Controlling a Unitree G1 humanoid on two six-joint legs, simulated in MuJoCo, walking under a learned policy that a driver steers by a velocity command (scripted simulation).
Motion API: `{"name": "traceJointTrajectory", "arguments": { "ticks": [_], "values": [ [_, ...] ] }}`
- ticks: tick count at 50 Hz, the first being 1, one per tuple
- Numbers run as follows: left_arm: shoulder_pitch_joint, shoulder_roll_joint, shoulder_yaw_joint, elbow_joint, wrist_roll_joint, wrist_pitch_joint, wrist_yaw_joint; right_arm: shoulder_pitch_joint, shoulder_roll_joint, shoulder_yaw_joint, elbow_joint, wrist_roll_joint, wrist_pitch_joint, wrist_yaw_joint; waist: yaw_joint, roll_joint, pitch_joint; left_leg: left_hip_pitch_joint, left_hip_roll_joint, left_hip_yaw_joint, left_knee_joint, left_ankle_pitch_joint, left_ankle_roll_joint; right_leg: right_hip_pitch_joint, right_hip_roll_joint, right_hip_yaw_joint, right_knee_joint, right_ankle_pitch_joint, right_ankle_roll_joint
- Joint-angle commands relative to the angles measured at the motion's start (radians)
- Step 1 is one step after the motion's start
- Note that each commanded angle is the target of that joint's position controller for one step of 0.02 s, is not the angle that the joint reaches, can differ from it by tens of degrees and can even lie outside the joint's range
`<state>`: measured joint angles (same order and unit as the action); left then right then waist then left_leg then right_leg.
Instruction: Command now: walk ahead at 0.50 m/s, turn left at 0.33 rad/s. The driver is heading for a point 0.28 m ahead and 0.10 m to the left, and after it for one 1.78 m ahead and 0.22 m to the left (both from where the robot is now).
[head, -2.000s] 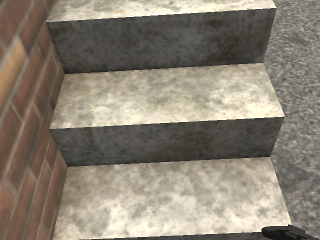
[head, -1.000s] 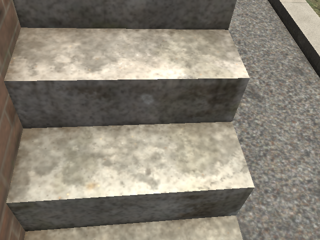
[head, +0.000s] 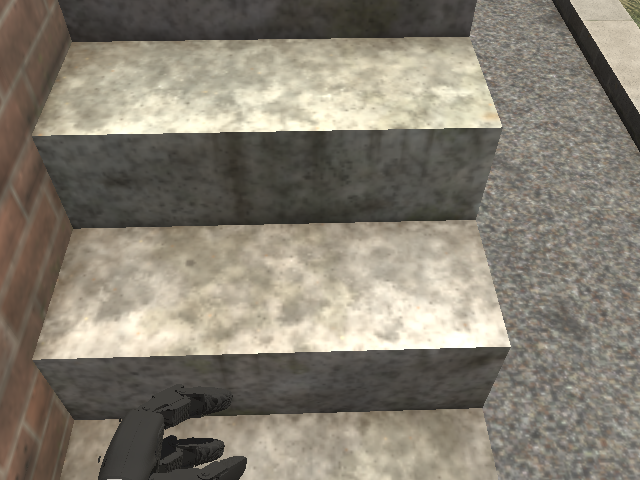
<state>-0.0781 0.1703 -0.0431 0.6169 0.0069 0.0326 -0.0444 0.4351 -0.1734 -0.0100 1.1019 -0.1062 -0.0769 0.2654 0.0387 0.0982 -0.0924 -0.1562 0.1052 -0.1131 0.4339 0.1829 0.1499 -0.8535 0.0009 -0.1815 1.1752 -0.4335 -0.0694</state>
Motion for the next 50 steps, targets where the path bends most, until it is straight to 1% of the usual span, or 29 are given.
{"name": "traceJointTrajectory", "arguments": {
  "ticks": [1, 2, 3, 4, 6, 7, 11, 16, 18, 19, 20, 21, 22, 24, 25, 26, 27, 28, 29, 30, 31, 32, 34, 36, 38, 40, 42, 45, 50],
  "values": [
    [0.549, 0.238, 0.113, 0.171, 0.019, -0.004, 0.021, 0.186, -0.136, -0.065, 0.048, 0.057, 0.032, -0.005, 0.159, -0.341, -0.151, -0.538, -0.099, -0.199, 1.239, -0.103, -0.036, 0.594, -0.34, 0.989, -0.807, -0.296, -0.269],
    [0.493, 0.214, 0.101, 0.212, 0.004, -0.029, 0.02, 0.087, -0.13, -0.08, 0.031, 0.067, 0.007, -0.044, 0.127, -0.243, -0.002, -0.816, -0.167, -0.266, 1.593, -0.116, -0.041, 0.567, -0.364, 0.972, -0.803, -0.291, -0.205],
    [0.46, 0.157, 0.085, 0.291, 0.008, -0.043, 0.004, 0.007, -0.09, -0.076, 0.029, 0.074, -0.006, -0.063, 0.096, -0.116, 0.029, -0.963, -0.206, -0.32, 1.73, -0.064, -0.001, 0.6, -0.372, 0.848, -0.783, -0.165, -0.157],
    [0.449, 0.069, 0.047, 0.333, 0.011, -0.056, -0.006, -0.099, -0.068, -0.069, -0.016, 0.077, -0.009, -0.099, 0.051, -0.098, 0.019, -1.031, -0.213, -0.344, 1.736, -0.042, 0.05, 0.631, -0.356, 0.696, -0.765, 0.044, -0.074],
    [0.296, -0.02, 0.027, 0.354, 0.031, -0.079, -0.004, -0.059, 0.021, -0.028, -0.016, 0.065, -0.002, -0.106, -0.046, -0.093, 0.009, -1.028, -0.179, -0.27, 1.692, -0.113, 0.07, 0.602, -0.252, 0.314, -0.74, 0.368, -0.02],
    [0.303, -0.014, 0.021, 0.37, 0.049, -0.092, -0.004, -0.043, -0.01, -0.028, -0.028, 0.067, 0.005, -0.108, -0.085, -0.108, -0.005, -1.061, -0.172, -0.203, 1.673, -0.12, 0.05, 0.593, -0.22, 0.178, -0.731, 0.475, -0.008],
    [0.463, 0.092, 0.034, 0.448, 0.121, -0.115, 0.001, -0.148, -0.025, -0.003, -0.08, 0.119, 0.003, -0.091, -0.075, -0.155, 0.093, -1.287, -0.204, -0.056, 2.08, -0.253, 0.045, 0.583, -0.276, 0.075, -0.854, 0.449, -0.06],
    [0.463, 0.061, -0.005, 0.399, 0.158, -0.128, -0.027, -0.36, -0.118, -0.004, -0.255, 0.138, 0.06, -0.152, -0.083, -0.156, 0.061, -1.294, -0.096, 0.065, 1.747, -0.127, 0.055, 0.6, -0.313, -0.023, -0.989, 0.671, -0.096],
    [0.661, 0.029, -0.029, 0.454, 0.186, -0.141, -0.027, -0.4, -0.05, 0.02, -0.297, 0.118, 0.123, -0.203, -0.041, -0.223, 0.045, -1.447, -0.073, 0.078, 1.644, -0.191, 0.054, 0.841, -0.336, 0.01, -0.979, 0.951, -0.125],
    [0.499, 0.088, -0.014, 0.407, 0.147, -0.141, -0.049, -0.465, -0.05, 0.039, -0.336, 0.115, 0.142, -0.197, -0.087, -0.184, 0.058, -1.237, -0.035, 0.169, 1.283, -0.374, 0.061, 0.751, -0.325, -0.072, -1.053, 1.114, -0.117],
    [0.545, 0.15, -0.002, 0.417, 0.101, -0.145, -0.057, -0.528, -0.047, 0.043, -0.382, 0.11, 0.17, -0.173, -0.095, -0.268, -0.005, -1.017, -0.09, 0.27, 1.153, -0.492, 0.033, 0.636, -0.308, -0.075, -1.045, 1.349, -0.181],
    [0.58, 0.204, 0.012, 0.457, 0.083, -0.161, -0.061, -0.565, -0.012, 0.052, -0.424, 0.103, 0.198, -0.134, -0.146, -0.369, -0.013, -0.888, -0.139, 0.359, 1.106, -0.525, -0.016, 0.609, -0.356, -0.049, -1.041, 1.652, -0.262],
    [0.617, 0.188, 0.017, 0.485, 0.088, -0.183, -0.071, -0.466, 0.007, 0.05, -0.403, 0.108, 0.202, -0.124, -0.171, -0.409, 0.017, -0.91, -0.159, 0.308, 1.006, -0.535, -0.037, 0.767, -0.416, -0.037, -0.973, 1.781, -0.245],
    [0.582, 0.267, 0.077, 0.493, 0.025, -0.175, -0.079, -0.288, -0.048, 0.028, -0.36, 0.097, 0.182, -0.152, -0.197, -0.44, -0.076, -0.832, -0.239, 0.307, 0.682, -0.495, -0.012, 1.052, -0.371, -0.031, -0.825, 2.05, -0.216],
    [0.604, 0.253, 0.081, 0.5, 0.023, -0.165, -0.092, -0.224, -0.108, -0.004, -0.311, 0.092, 0.184, -0.165, -0.19, -0.341, -0.143, -0.625, -0.261, 0.242, 0.656, -0.308, 0.034, 0.956, -0.302, -0.035, -0.705, 2.011, -0.185],
    [0.621, 0.188, 0.076, 0.48, 0.076, -0.149, -0.103, -0.067, -0.191, -0.031, -0.227, 0.102, 0.181, -0.18, -0.17, -0.196, -0.284, -0.227, -0.199, -0.01, 0.649, -0.008, 0.125, 0.617, -0.25, 0.031, -0.533, 1.687, -0.129],
    [0.5, 0.173, 0.087, 0.464, 0.056, -0.125, -0.107, 0.105, -0.216, -0.051, -0.185, 0.072, 0.178, -0.188, -0.256, -0.054, -0.317, -0.005, -0.086, -0.248, 0.314, -0.226, 0.156, 0.334, -0.122, 0.104, -0.329, 0.875, -0.079],
    [0.459, 0.094, 0.084, 0.475, 0.013, -0.089, -0.112, 0.187, -0.227, -0.065, -0.16, 0.033, 0.164, -0.185, -0.278, 0.05, -0.288, -0.063, 0.081, -0.576, 0.041, -0.651, 0.177, 0.165, -0.041, 0.277, 0.164, 0.421, -0.044],
    [0.42, 0.003, 0.072, 0.498, -0.007, -0.077, -0.089, 0.145, -0.15, -0.048, -0.137, 0.025, 0.123, -0.186, -0.25, 0.051, -0.154, -0.174, 0.061, -0.605, 0.07, -0.726, 0.162, 0.016, 0.01, 0.472, 0.44, 0.497, -0.071],
    [0.371, -0.05, 0.059, 0.479, 0.01, -0.073, -0.044, 0.055, -0.077, -0.024, -0.115, 0.046, 0.07, -0.183, -0.161, 0.117, -0.073, -0.28, 0.001, -0.469, 0.134, -0.745, 0.133, -0.063, -0.01, 0.498, 0.531, 0.552, -0.092],
    [0.337, -0.003, 0.075, 0.463, 0.017, -0.074, -0.025, -0.093, -0.015, -0.002, -0.118, 0.1, 0.038, -0.176, -0.08, 0.028, -0.043, -0.377, -0.012, -0.415, 0.129, -0.707, 0.119, -0.077, -0.019, 0.449, 0.651, 0.51, -0.078],
    [0.325, 0.011, 0.077, 0.445, 0.017, -0.08, -0.011, -0.199, 0.024, 0.016, -0.111, 0.119, 0.018, -0.173, -0.015, -0.07, -0.037, -0.443, -0.032, -0.345, 0.121, -0.653, 0.086, -0.089, -0.029, 0.435, 0.678, 0.483, -0.073],
    [0.336, 0.045, 0.081, 0.418, 0.013, -0.074, 0.031, -0.29, 0.101, 0.046, -0.118, 0.091, 0.002, -0.167, 0.044, -0.155, -0.067, -0.476, -0.041, -0.222, 0.115, -0.482, 0.068, -0.128, -0.062, 0.402, 0.568, 0.444, -0.015],
    [0.242, 0.068, 0.083, 0.339, 0.004, -0.061, 0.061, -0.317, 0.056, 0.034, -0.172, 0.071, -0.009, -0.166, 0.048, -0.094, -0.121, -0.428, -0.018, -0.173, 0.108, -0.294, 0.051, -0.151, -0.093, 0.358, 0.538, 0.302, 0.065],
    [0.136, 0.081, 0.084, 0.277, 0.001, -0.053, 0.075, -0.328, -0.016, 0.009, -0.211, 0.088, -0.012, -0.16, 0.018, -0.039, -0.12, -0.432, -0.028, -0.083, 0.033, -0.175, 0.035, -0.063, -0.091, 0.245, 0.466, 0.126, 0.12],
    [0.198, 0.076, 0.092, 0.3, 0.017, -0.068, 0.068, -0.296, -0.053, -0.002, -0.218, 0.083, -0.048, -0.165, 0.022, 0.005, -0.086, -0.462, 0.009, -0.121, 0.011, 0.033, 0.045, 0.004, -0.074, 0.23, 0.671, 0.136, 0.129],
    [0.185, 0.086, 0.099, 0.287, 0.036, -0.063, 0.079, -0.214, -0.008, 0.002, -0.186, 0.081, -0.063, -0.177, 0.001, -0.08, -0.073, -0.303, 0.055, -0.199, 0.044, -0.044, 0.098, -0.141, -0.089, 0.289, 0.72, 0.179, 0.124],
    [0.15, 0.11, 0.111, 0.229, 0.028, -0.051, 0.094, -0.227, 0.031, 0.024, -0.213, 0.113, -0.067, -0.179, 0.011, -0.08, -0.092, -0.157, 0.069, -0.221, 0.108, 0.033, 0.123, -0.197, -0.101, 0.32, 0.665, 0.138, 0.135],
    [0.193, 0.051, 0.092, 0.202, 0.043, -0.049, 0.061, -0.429, -0.07, 0.005, -0.341, 0.138, -0.092, -0.188, 0.065, -0.074, -0.066, -0.209, 0.057, -0.129, 0.128, 0.227, 0.057, 0.181, -0.134, 0.239, 0.116, 0.057, 0.208]
  ]
}}
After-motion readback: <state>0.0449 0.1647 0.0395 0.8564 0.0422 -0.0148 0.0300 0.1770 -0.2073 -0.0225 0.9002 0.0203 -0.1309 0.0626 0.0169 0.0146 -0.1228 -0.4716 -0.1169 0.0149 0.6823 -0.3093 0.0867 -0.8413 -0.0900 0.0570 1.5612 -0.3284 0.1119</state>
